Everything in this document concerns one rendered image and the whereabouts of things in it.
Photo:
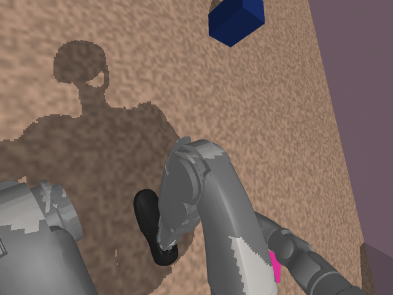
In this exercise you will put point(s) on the right robot arm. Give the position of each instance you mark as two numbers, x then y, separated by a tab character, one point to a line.
310	270

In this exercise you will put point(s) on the right robot hand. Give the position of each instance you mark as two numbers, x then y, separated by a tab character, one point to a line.
267	225

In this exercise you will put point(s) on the right robot foot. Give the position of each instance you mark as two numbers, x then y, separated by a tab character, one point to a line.
147	214

